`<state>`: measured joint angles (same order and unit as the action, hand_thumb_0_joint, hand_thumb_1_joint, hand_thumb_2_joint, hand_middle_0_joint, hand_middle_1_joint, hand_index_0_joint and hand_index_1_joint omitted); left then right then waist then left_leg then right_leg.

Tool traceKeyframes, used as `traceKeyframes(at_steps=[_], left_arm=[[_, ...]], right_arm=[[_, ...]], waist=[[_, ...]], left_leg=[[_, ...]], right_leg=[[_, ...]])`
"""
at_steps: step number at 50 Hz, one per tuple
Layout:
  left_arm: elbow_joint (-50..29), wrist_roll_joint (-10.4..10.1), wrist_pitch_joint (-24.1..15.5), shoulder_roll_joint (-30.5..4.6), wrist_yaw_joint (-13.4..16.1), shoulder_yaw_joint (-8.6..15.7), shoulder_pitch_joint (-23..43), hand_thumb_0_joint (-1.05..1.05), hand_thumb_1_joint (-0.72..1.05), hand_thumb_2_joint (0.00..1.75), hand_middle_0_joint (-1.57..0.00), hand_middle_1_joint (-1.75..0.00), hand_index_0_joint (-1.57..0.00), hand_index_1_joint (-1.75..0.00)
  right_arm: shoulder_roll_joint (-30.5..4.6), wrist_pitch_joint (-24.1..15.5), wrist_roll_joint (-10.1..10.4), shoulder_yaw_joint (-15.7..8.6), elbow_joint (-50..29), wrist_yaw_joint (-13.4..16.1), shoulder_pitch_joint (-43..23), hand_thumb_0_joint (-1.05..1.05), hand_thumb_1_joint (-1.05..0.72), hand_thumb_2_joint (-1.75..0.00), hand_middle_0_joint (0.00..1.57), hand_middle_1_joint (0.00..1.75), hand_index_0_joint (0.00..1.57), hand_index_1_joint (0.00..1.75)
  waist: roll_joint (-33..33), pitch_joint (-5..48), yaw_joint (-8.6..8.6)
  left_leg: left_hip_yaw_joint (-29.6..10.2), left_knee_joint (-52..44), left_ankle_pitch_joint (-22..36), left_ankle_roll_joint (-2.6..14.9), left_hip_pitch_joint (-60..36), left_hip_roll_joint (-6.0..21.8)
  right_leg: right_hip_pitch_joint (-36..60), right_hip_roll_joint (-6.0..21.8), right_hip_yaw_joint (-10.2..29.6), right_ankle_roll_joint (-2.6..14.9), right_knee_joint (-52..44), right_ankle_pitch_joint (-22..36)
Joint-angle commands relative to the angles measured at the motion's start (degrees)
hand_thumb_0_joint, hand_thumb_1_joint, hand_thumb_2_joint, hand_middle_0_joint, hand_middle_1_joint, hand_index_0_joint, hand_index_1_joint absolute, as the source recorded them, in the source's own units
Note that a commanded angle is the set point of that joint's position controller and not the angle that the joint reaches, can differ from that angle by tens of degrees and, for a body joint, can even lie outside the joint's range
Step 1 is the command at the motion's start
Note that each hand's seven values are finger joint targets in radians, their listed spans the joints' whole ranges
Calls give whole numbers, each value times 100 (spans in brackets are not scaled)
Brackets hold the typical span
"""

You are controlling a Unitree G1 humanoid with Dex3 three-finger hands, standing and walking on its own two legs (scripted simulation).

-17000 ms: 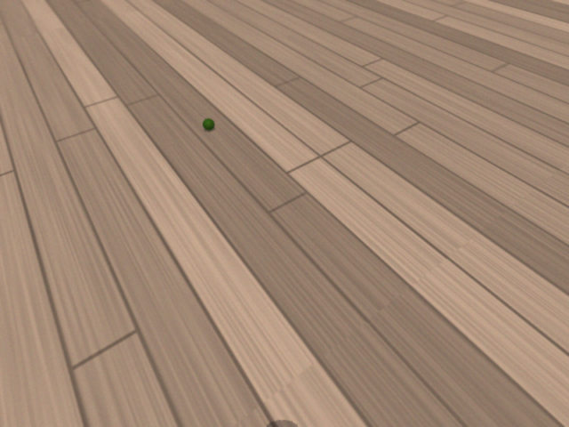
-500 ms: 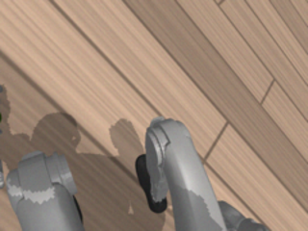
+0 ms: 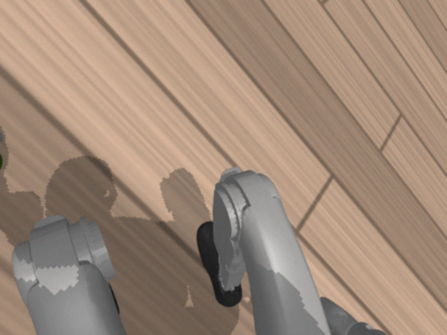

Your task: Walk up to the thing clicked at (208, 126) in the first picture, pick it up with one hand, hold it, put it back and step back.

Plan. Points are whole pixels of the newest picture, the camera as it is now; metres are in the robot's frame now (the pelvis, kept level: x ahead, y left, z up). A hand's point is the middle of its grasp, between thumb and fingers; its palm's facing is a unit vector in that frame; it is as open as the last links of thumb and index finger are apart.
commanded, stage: close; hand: left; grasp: from above
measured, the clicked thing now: out of the picture +0.43 +0.31 -0.26
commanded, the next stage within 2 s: settle in 0.52 s
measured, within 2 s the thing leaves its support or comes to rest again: leaves its support in 0.92 s
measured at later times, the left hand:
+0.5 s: hand out of the picture +0.42 +0.31 -0.24, palm faces -0.43 -0.19 -0.88, open 9.1 cm
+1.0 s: hand out of the picture +0.42 +0.32 -0.22, palm faces -0.39 -0.16 -0.91, open 8.9 cm
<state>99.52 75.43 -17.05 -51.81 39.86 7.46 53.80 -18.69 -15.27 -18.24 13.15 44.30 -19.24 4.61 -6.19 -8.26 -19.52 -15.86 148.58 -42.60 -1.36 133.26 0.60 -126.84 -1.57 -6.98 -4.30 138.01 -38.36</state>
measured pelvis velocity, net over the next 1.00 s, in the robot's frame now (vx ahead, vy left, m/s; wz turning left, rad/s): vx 0.00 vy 0.00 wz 0.01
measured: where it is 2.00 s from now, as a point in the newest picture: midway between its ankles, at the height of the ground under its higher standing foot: (170, 305)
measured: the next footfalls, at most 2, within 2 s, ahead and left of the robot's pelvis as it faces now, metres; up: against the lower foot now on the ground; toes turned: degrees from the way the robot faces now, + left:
none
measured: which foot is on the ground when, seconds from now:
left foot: down 0.00-1.00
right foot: down 0.00-1.00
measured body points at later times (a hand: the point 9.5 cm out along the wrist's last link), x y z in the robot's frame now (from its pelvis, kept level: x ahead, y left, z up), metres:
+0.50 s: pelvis +0.00 +0.00 +0.00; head +0.25 +0.12 +0.35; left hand +0.44 +0.31 -0.19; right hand +0.05 -0.27 -0.05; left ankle +0.06 +0.13 -0.26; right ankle +0.12 -0.13 -0.26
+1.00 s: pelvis +0.00 +0.00 +0.00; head +0.25 +0.11 +0.36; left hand +0.44 +0.33 -0.17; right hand +0.06 -0.27 -0.06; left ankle +0.06 +0.13 -0.26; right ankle +0.12 -0.13 -0.26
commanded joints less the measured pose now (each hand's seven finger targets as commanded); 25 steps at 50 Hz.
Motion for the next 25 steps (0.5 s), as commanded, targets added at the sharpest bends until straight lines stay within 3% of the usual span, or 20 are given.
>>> traceKeyframes(at_steps=[1, 3, 5, 6, 8, 10, 11, 12, 14, 16, 20, 25], left_arm=[[-381, 74, 142, -918, 533, -135, 1423, 0, 22, 65, -47, -97, -57, -87], [-595, -4, 268, -1148, 626, 27, 1574, 0, 23, 66, -49, -96, -59, -86], [-540, -97, 398, -1052, 667, -45, 1619, 0, 26, 69, -53, -96, -62, -87], [-523, -86, 464, -1327, 676, 185, 1617, 0, 29, 70, -55, -96, -64, -87], [-450, -136, 574, -1214, 608, 134, 1702, 0, 33, 72, -59, -96, -67, -87], [-438, -145, 610, -1468, 561, 359, 1715, 0, 35, 73, -62, -93, -69, -86], [-351, -151, 636, -1376, 460, 274, 1721, 0, 37, 71, -64, -93, -71, -85], [-242, -187, 626, -1451, 410, 351, 1712, 0, 39, 73, -65, -93, -73, -86], [-274, -138, 602, -1570, 320, 362, 1727, 0, 42, 73, -69, -91, -76, -84], [-216, -139, 555, -1474, 188, 292, 1690, 0, 47, 72, -73, -91, -80, -84], [-108, -89, 409, -1584, 128, 318, 1453, 0, 54, 73, -79, -89, -85, -83], [-246, -84, 287, -1539, 108, 158, 1560, 0, 61, 75, -87, -86, -92, -80]], right_arm=[[-1973, -65, 19, -635, 126, 28, 956, 0, -89, -90, 20, 30, 20, 30], [-2039, -141, 57, -666, -19, 11, 868, 0, -90, -90, 20, 30, 20, 30], [-1998, -167, 84, -664, 35, 3, 858, 0, -90, -90, 20, 30, 20, 30], [-2052, -203, 96, -672, -33, -11, 897, 0, -90, -90, 20, 30, 20, 30], [-2028, -248, 123, -674, -35, -21, 851, 0, -90, -90, 20, 30, 20, 30], [-2033, -256, 155, -669, 14, -18, 898, 0, -90, -90, 20, 30, 20, 30], [-2021, -290, 162, -669, 10, -34, 864, 0, -90, -90, 20, 30, 20, 30], [-2079, -287, 141, -679, -1, -26, 963, 0, -90, -90, 20, 30, 20, 30], [-2098, -277, 175, -685, 2, 12, 903, 0, -90, -90, 20, 30, 20, 30], [-2080, -296, 178, -683, -43, 5, 908, 0, -90, -90, 20, 30, 20, 30], [-2104, -191, 161, -649, -71, 60, 946, 0, -90, -90, 20, 30, 20, 30], [-2100, -171, 120, -579, -134, 90, 875, 0, -90, -90, 20, 30, 20, 30]], waist=[[2635, 3325, -395], [2625, 3393, -375], [2599, 3548, -379], [2563, 3560, -372], [2636, 3462, -419], [2606, 3568, -347], [2664, 3422, -388], [2692, 3426, -433], [2693, 3509, -365], [2732, 3351, -374], [2593, 3469, -316], [2500, 3437, -349]], left_leg=[[829, -1699, 1029, 151, -2635, 63], [780, -1714, 1046, 141, -2690, 88], [763, -1736, 1040, 146, -2668, 118], [791, -1644, 1126, 158, -2606, 98], [823, -1633, 1108, 150, -2560, 94], [777, -1631, 1197, 148, -2576, 104], [815, -1595, 1119, 151, -2541, 81], [834, -1670, 1100, 160, -2550, 82], [818, -1709, 1091, 155, -2530, 78], [840, -1659, 1051, 167, -2504, 61], [841, -1716, 1189, 174, -2486, 67], [850, -1619, 1181, 181, -2533, 62]], right_leg=[[1629, -270, -868, 497, -1233, 1191], [1563, -242, -865, 489, -1195, 1215], [1742, -277, -806, 503, -1263, 1229], [1696, -245, -799, 488, -1195, 1317], [1664, -224, -759, 489, -1162, 1288], [1664, -212, -784, 477, -1147, 1343], [1587, -177, -778, 470, -1082, 1273], [1688, -214, -767, 472, -1155, 1259], [1673, -222, -763, 496, -1165, 1232], [1602, -184, -770, 473, -1117, 1189], [1831, -244, -760, 486, -1189, 1296], [1752, -230, -787, 469, -1152, 1324]])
